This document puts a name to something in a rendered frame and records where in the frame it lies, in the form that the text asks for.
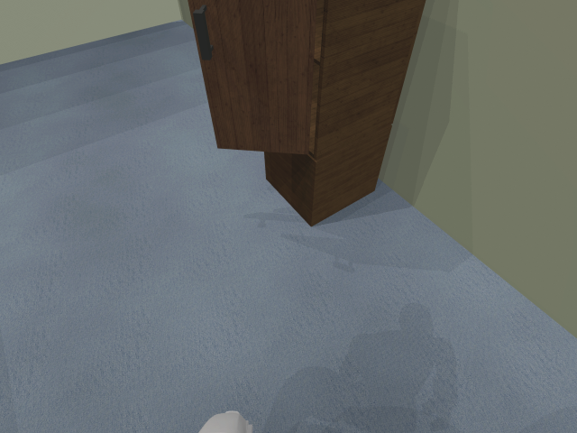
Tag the cupboard door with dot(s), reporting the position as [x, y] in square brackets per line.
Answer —
[260, 77]

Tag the handle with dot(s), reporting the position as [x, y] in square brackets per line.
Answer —
[202, 33]

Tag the robot left thigh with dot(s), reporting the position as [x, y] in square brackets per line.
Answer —
[227, 423]

